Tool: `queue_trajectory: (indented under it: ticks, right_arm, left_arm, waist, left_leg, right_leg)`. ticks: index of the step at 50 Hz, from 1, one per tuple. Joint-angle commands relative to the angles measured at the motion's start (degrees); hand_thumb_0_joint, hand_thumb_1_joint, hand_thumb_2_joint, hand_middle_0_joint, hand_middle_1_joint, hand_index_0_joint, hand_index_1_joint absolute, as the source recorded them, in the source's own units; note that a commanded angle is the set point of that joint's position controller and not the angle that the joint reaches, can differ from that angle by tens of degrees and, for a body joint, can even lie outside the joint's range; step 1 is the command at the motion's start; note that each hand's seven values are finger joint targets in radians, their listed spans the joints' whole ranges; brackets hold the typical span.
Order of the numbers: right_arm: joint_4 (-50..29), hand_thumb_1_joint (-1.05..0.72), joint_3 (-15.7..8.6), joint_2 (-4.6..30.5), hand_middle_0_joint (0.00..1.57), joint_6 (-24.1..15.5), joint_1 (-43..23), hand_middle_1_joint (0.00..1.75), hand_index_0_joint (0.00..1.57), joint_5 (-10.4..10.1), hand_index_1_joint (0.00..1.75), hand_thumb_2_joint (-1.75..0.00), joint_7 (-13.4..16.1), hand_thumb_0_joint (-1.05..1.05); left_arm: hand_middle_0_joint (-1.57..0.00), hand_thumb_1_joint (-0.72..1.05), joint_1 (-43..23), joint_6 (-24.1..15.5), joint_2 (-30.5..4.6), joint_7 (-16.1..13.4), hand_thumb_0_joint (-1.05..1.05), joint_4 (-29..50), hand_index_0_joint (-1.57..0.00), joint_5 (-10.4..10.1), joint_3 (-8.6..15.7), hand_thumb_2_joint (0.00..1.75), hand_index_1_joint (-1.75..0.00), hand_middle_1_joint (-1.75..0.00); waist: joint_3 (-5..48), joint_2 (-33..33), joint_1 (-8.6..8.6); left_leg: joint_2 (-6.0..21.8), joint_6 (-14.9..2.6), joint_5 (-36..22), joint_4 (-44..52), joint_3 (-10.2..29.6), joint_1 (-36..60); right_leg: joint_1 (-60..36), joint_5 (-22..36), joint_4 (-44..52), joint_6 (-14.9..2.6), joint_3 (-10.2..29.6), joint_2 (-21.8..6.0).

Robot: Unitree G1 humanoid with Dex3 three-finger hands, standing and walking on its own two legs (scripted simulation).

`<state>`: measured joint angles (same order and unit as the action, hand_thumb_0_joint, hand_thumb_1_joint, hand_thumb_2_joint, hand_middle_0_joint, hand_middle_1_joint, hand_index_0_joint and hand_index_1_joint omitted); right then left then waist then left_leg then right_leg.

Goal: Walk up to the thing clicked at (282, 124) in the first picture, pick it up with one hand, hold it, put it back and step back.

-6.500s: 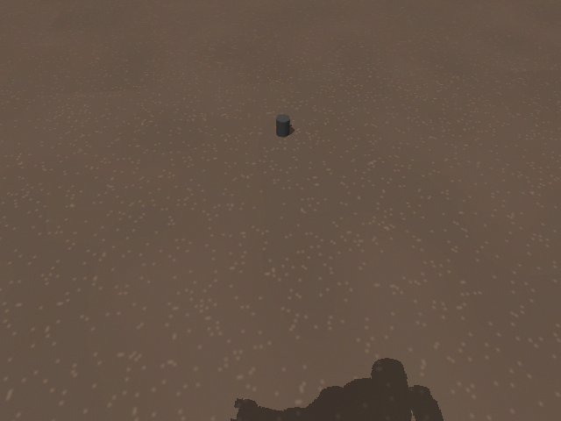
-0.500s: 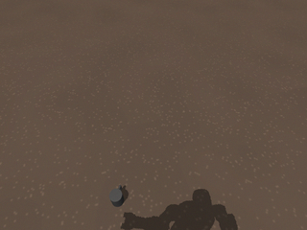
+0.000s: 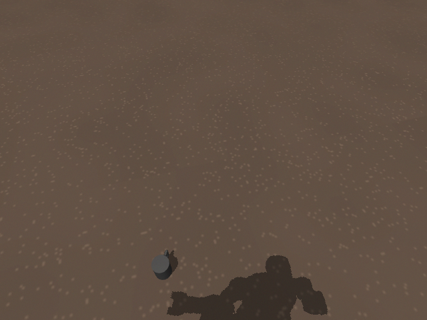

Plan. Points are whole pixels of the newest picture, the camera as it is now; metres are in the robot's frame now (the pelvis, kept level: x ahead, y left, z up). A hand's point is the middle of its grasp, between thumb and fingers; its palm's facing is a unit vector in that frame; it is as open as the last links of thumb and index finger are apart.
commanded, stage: stand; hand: left
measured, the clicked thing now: (163, 263) +0.44 +0.22 -0.73
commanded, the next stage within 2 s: none
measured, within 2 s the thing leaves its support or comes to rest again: neither
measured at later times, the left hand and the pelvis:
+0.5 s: hand out of the picture +0.07 +0.25 -0.16, palm faces -0.02 -0.94 -0.34, open 7.4 cm; pelvis +0.00 +0.00 +0.00, yaw +1 degrees
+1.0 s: hand out of the picture +0.06 +0.25 -0.16, palm faces -0.01 -0.94 -0.34, open 7.4 cm; pelvis +0.00 +0.00 +0.00, yaw +1 degrees
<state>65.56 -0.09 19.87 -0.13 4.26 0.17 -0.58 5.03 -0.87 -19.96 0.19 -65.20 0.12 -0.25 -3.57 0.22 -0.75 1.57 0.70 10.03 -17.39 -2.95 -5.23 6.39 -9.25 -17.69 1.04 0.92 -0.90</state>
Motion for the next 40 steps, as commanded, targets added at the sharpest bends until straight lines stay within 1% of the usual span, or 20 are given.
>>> queue_trajectory:
  ticks: [1, 2, 4, 7, 8, 9, 11, 12, 14, 15, 18, 22, 23, 25, 29, 30, 31, 32, 33, 40]
  right_arm:
    - [-3.18, -0.9, -2.4, 12.24, 0.2, -1.38, -1.89, 0.3, 0.2, 0.35, 0.3, -0.9, 0.73, 0.0]
    - [-3.14, -0.9, -2.41, 12.31, 0.2, -1.37, -1.55, 0.3, 0.2, 0.46, 0.3, -0.9, 0.8, 0.0]
    - [-3.02, -0.9, -2.38, 12.3, 0.2, -1.53, -2.03, 0.3, 0.2, 0.39, 0.3, -0.9, 0.75, 0.0]
    - [-3.08, -0.9, -2.42, 12.25, 0.2, -1.55, -1.89, 0.3, 0.2, 0.38, 0.3, -0.9, 0.73, 0.0]
    - [-3.09, -0.9, -2.44, 12.11, 0.2, -1.6, -1.95, 0.3, 0.2, 0.39, 0.3, -0.9, 0.73, 0.0]
    - [-3.07, -0.9, -2.51, 12.59, 0.2, -1.54, -1.82, 0.3, 0.2, 0.35, 0.3, -0.9, 0.76, 0.0]
    - [-2.99, -0.9, -2.47, 12.18, 0.2, -1.47, -1.59, 0.3, 0.2, 0.39, 0.3, -0.9, 0.7, 0.0]
    - [-2.89, -0.9, -2.55, 12.46, 0.2, -1.43, -1.43, 0.3, 0.2, 0.37, 0.3, -0.9, 0.69, 0.0]
    - [-3.04, -0.9, -2.48, 12.04, 0.2, -1.41, -1.53, 0.3, 0.2, 0.37, 0.3, -0.9, 0.61, 0.0]
    - [-3.16, -0.9, -2.61, 12.34, 0.2, -1.55, -1.15, 0.3, 0.2, 0.41, 0.3, -0.9, 0.65, 0.0]
    - [-3.14, -0.9, -2.46, 12.33, 0.2, -1.68, -1.1, 0.3, 0.2, 0.38, 0.3, -0.9, 0.66, 0.0]
    - [-3.03, -0.9, -2.5, 12.32, 0.2, -1.63, -0.91, 0.3, 0.2, 0.42, 0.3, -0.9, 0.75, 0.0]
    - [-2.96, -0.9, -2.38, 12.46, 0.2, -1.59, -0.93, 0.3, 0.2, 0.42, 0.3, -0.9, 0.77, 0.0]
    - [-3.08, -0.9, -2.39, 12.06, 0.2, -1.51, -0.97, 0.3, 0.2, 0.41, 0.3, -0.9, 0.69, 0.0]
    - [-3.15, -0.9, -2.46, 12.56, 0.2, -1.56, -0.75, 0.3, 0.2, 0.46, 0.3, -0.9, 0.68, 0.0]
    - [-3.26, -0.9, -2.4, 12.2, 0.2, -1.59, -0.28, 0.3, 0.2, 0.49, 0.3, -0.9, 0.71, 0.0]
    - [-3.08, -0.9, -2.41, 12.61, 0.2, -1.6, -0.56, 0.3, 0.2, 0.48, 0.3, -0.9, 0.74, 0.0]
    - [-3.21, -0.9, -2.35, 12.2, 0.2, -1.64, -0.44, 0.3, 0.2, 0.51, 0.3, -0.9, 0.72, 0.0]
    - [-3.26, -0.9, -2.37, 12.32, 0.2, -1.63, -1.01, 0.3, 0.2, 0.39, 0.3, -0.9, 0.72, 0.0]
    - [-3.29, -0.9, -2.35, 12.31, 0.2, -1.63, -0.05, 0.3, 0.2, 0.41, 0.3, -0.9, 0.72, 0.0]
  left_arm:
    - [-0.2, 0.9, -2.09, -1.07, -12.46, -0.85, 0.0, 3.51, -0.2, 0.16, 2.11, 0.9, -0.3, -0.3]
    - [-0.2, 0.9, -2.33, -0.96, -12.62, -0.9, 0.0, 3.58, -0.2, 0.13, 2.24, 0.9, -0.3, -0.3]
    - [-0.2, 0.9, -1.93, -0.92, -12.22, -0.78, 0.0, 3.36, -0.2, 0.08, 2.1, 0.9, -0.3, -0.3]
    - [-0.2, 0.9, -1.76, -0.95, -12.47, -0.77, 0.0, 3.37, -0.2, 0.16, 2.18, 0.9, -0.3, -0.3]
    - [-0.2, 0.9, -1.78, -0.98, -12.53, -0.76, 0.0, 3.43, -0.2, 0.25, 2.15, 0.9, -0.3, -0.3]
    - [-0.2, 0.9, -1.71, -0.94, -12.16, -0.79, 0.0, 3.4, -0.2, 0.25, 2.15, 0.9, -0.3, -0.3]
    - [-0.2, 0.9, -1.81, -0.95, -12.43, -0.78, 0.0, 3.4, -0.2, 0.25, 2.18, 0.9, -0.3, -0.3]
    - [-0.2, 0.9, -1.66, -0.88, -12.42, -0.82, 0.0, 3.22, -0.2, 0.17, 2.27, 0.9, -0.3, -0.3]
    - [-0.2, 0.9, -1.32, -1.0, -12.58, -0.78, 0.0, 3.36, -0.2, 0.19, 2.23, 0.9, -0.3, -0.3]
    - [-0.2, 0.9, -1.49, -1.02, -12.51, -0.78, 0.0, 3.53, -0.2, 0.29, 2.26, 0.9, -0.3, -0.3]
    - [-0.2, 0.9, -1.35, -1.09, -12.62, -0.71, 0.0, 3.69, -0.2, 0.26, 2.22, 0.9, -0.3, -0.3]
    - [-0.2, 0.9, -1.23, -0.97, -12.51, -0.75, 0.0, 3.74, -0.2, 0.25, 2.18, 0.9, -0.3, -0.3]
    - [-0.2, 0.9, -1.1, -0.86, -12.24, -0.73, 0.0, 3.55, -0.2, 0.16, 2.13, 0.9, -0.3, -0.3]
    - [-0.2, 0.9, -0.98, -0.86, -12.69, -0.71, 0.0, 3.51, -0.2, 0.28, 2.24, 0.9, -0.3, -0.3]
    - [-0.2, 0.9, -0.77, -0.97, -12.46, -0.66, 0.0, 3.71, -0.2, 0.37, 2.15, 0.9, -0.3, -0.3]
    - [-0.2, 0.9, -1.12, -0.89, -12.77, -0.7, 0.0, 3.75, -0.2, 0.38, 2.26, 0.9, -0.3, -0.3]
    - [-0.2, 0.9, -0.8, -0.84, -12.37, -0.66, 0.0, 3.61, -0.2, 0.23, 2.22, 0.9, -0.3, -0.3]
    - [-0.2, 0.9, -0.8, -0.81, -12.82, -0.63, 0.0, 3.54, -0.2, 0.31, 2.32, 0.9, -0.3, -0.3]
    - [-0.2, 0.9, -0.5, -0.86, -12.46, -0.6, 0.0, 3.55, -0.2, 0.26, 2.14, 0.9, -0.3, -0.3]
    - [-0.2, 0.9, -0.34, -0.82, -12.75, -0.62, 0.0, 3.55, -0.2, 0.25, 2.31, 0.9, -0.3, -0.3]
  waist:
    - [5.92, -0.15, 0.25]
    - [6.13, -0.87, 0.12]
    - [5.74, -1.13, 0.46]
    - [5.06, -0.26, 0.48]
    - [5.17, 0.43, 0.49]
    - [5.16, -0.58, 0.51]
    - [4.59, 0.51, 0.42]
    - [4.05, -0.05, 0.42]
    - [4.27, 0.71, 0.52]
    - [5.46, 0.26, 0.35]
    - [5.76, -0.49, 0.41]
    - [5.43, -0.29, 0.49]
    - [4.34, -1.3, 0.56]
    - [4.36, -0.22, 0.47]
    - [4.59, -0.86, 0.61]
    - [5.02, -0.31, 0.29]
    - [4.19, -1.15, 0.66]
    - [4.83, -0.42, 0.5]
    - [4.49, -0.5, 0.77]
    - [3.98, 0.01, 0.69]
  left_leg:
    - [6.7, -1.36, -7.13, 2.65, 5.39, 2.36]
    - [6.62, -1.37, -6.17, 2.84, 5.28, 1.79]
    - [6.79, -1.43, -6.84, 2.91, 5.49, 1.57]
    - [6.72, -1.43, -5.13, 3.43, 5.75, 0.86]
    - [6.83, -1.42, -6.38, 3.33, 5.9, 1.47]
    - [6.66, -1.57, -5.35, 3.22, 5.66, 1.11]
    - [6.64, -1.38, -5.31, 3.39, 5.86, 0.7]
    - [6.34, -1.45, -3.64, 3.51, 5.81, 0.13]
    - [6.57, -1.56, -4.36, 3.32, 6.0, 0.4]
    - [6.63, -1.6, -4.88, 3.2, 5.92, 0.87]
    - [6.59, -1.37, -6.84, 3.02, 5.95, 1.35]
    - [6.75, -1.31, -6.46, 3.1, 6.08, 1.19]
    - [6.43, -1.29, -4.67, 3.37, 5.95, 0.08]
    - [6.48, -1.39, -3.08, 3.57, 6.2, 0.08]
    - [6.51, -1.56, -3.56, 3.35, 6.1, 0.15]
    - [6.56, -1.5, -3.82, 3.39, 6.17, -0.09]
    - [6.42, -1.48, -3.49, 3.52, 6.23, -0.35]
    - [6.59, -1.55, -3.78, 3.56, 6.34, 0.0]
    - [6.68, -1.43, -5.25, 3.44, 6.57, 0.52]
    - [6.47, -1.45, -3.53, 3.71, 6.53, -0.42]
  right_leg:
    - [0.41, 8.89, 2.55, -1.83, 4.74, -6.62]
    - [-0.04, 8.06, 2.45, -1.92, 4.65, -6.57]
    - [-0.43, 8.56, 2.24, -2.03, 4.69, -6.72]
    - [0.03, 6.43, 2.52, -1.88, 4.35, -6.47]
    - [0.52, 7.22, 2.48, -1.91, 4.3, -6.48]
    - [0.44, 6.73, 2.75, -1.82, 4.31, -6.53]
    - [0.71, 5.95, 2.65, -1.95, 4.05, -6.4]
    - [0.68, 5.1, 2.98, -1.84, 4.44, -6.49]
    - [0.7, 5.17, 3.0, -2.01, 4.29, -6.56]
    - [-0.01, 6.12, 2.64, -2.04, 4.36, -6.68]
    - [-0.11, 7.95, 2.47, -2.05, 4.44, -6.77]
    - [0.4, 6.74, 2.41, -2.11, 4.25, -6.66]
    - [0.68, 5.65, 3.08, -1.94, 4.37, -6.62]
    - [0.78, 3.52, 3.0, -2.04, 4.21, -6.42]
    - [0.6, 4.43, 3.06, -2.01, 4.4, -6.69]
    - [0.25, 4.66, 2.67, -2.21, 4.34, -6.75]
    - [0.62, 4.54, 2.82, -2.08, 4.37, -6.69]
    - [0.35, 4.68, 2.48, -2.25, 4.26, -6.7]
    - [0.87, 5.07, 2.48, -2.13, 4.04, -6.49]
    - [0.68, 3.74, 2.57, -2.23, 4.2, -6.57]
